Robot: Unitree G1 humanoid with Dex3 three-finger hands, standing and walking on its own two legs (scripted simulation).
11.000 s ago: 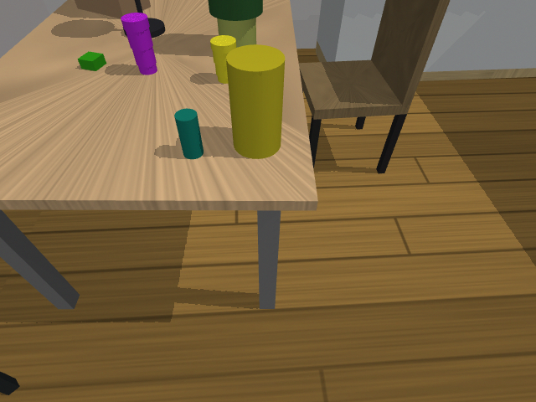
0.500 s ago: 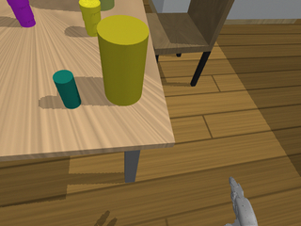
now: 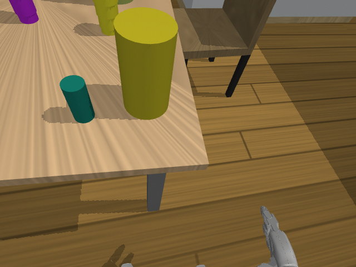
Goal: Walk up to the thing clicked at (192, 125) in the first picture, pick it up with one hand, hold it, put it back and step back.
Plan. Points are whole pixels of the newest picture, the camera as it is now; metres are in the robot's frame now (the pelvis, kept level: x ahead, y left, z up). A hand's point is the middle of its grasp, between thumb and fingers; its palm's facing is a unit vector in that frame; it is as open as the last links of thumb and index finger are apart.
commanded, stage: approach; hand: left
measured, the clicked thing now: (79, 100) +0.49 +0.19 +0.06
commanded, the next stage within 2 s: close in in 0.08 s
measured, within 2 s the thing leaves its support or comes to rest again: leaves its support in 2.00 s
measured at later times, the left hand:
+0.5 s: hand (61, 87) +0.52 +0.23 +0.07, palm faces +0.16 -0.99 +0.00, open 17.3 cm
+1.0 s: hand (80, 93) +0.51 +0.19 +0.06, palm faces +0.16 -0.99 +0.00, open 17.5 cm
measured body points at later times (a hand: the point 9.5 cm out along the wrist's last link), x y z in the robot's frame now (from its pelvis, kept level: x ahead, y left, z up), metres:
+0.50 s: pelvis -0.02 -0.01 -0.03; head +0.12 +0.02 +0.40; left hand +0.51 +0.28 +0.07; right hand +0.12 -0.28 -0.07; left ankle +0.00 +0.11 -0.70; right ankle -0.03 -0.16 -0.70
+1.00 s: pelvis -0.01 -0.02 -0.03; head +0.11 +0.01 +0.40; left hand +0.50 +0.24 +0.06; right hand +0.14 -0.28 -0.05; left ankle +0.00 +0.11 -0.70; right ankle -0.03 -0.16 -0.70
